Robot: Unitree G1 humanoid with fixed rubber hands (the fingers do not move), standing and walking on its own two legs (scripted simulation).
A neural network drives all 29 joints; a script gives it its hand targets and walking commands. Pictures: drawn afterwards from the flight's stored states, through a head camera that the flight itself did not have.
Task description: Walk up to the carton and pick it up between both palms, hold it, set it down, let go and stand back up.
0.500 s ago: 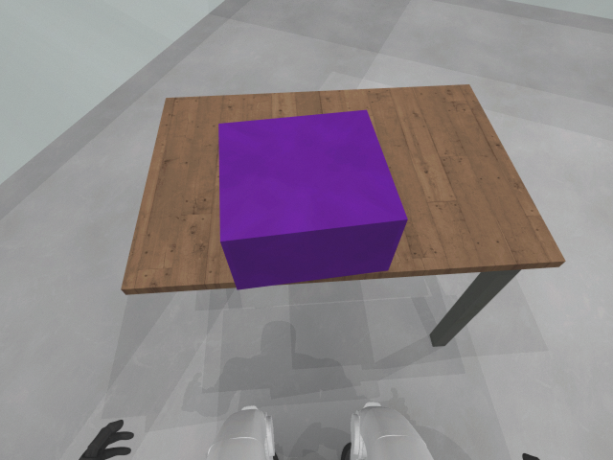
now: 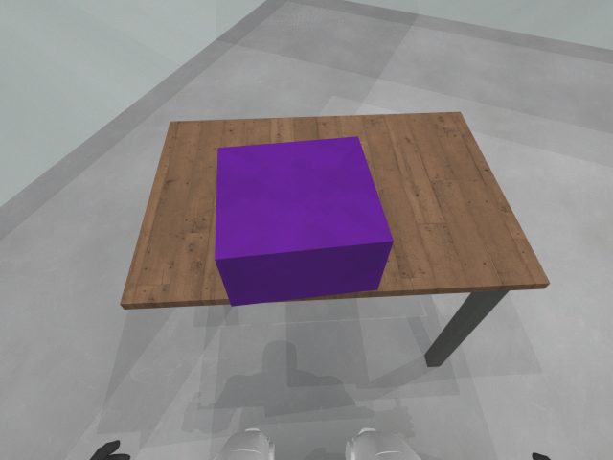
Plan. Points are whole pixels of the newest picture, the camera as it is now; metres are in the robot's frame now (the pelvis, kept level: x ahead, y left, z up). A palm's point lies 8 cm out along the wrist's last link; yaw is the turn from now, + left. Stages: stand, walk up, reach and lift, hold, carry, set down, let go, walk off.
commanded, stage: walk up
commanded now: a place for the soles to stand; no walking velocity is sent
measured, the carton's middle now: (297, 218) +0.52 +0.05 -0.07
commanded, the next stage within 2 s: reach and lift in 1.04 s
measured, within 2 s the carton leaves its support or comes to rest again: neither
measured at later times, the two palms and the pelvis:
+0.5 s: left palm out of the picture +0.12 +0.33 -0.08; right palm out of the picture +0.14 -0.24 -0.09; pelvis +0.02 +0.04 +0.03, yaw +2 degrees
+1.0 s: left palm out of the picture +0.09 +0.34 -0.08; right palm out of the picture +0.14 -0.24 -0.07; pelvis +0.03 +0.04 +0.05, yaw +2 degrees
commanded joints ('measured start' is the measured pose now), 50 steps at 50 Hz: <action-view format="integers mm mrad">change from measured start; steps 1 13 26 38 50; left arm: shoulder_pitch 3 -60 -136 -131 -102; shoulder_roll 317 223 182 176 176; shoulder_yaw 62 21 -15 -17 -19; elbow -46 5 54 64 70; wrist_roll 2 -22 -27 -21 -19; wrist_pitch -58 -55 -46 -52 -51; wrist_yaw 42 34 33 28 29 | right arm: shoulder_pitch -38 -72 -126 -146 -114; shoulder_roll -242 -236 -210 -196 -198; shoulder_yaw -50 -17 -11 -10 -3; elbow -78 -48 -4 -5 2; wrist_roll -4 -2 5 -3 -4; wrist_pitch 5 -24 -19 -20 -18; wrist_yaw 8 20 21 27 25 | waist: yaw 24 42 19 13 13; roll -19 7 50 48 31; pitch -149 -165 -205 -189 -188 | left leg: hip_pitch -123 9 184 211 221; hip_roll -11 52 71 57 51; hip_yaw -144 -251 -218 -191 -184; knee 45 -381 -531 -596 -603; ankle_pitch -112 248 403 338 376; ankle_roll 47 79 54 31 30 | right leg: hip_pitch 160 246 312 339 369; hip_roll -377 -131 -140 -156 -159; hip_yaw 619 195 116 117 114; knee -498 -344 -439 -525 -545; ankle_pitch -166 103 258 252 280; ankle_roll -141 16 39 46 52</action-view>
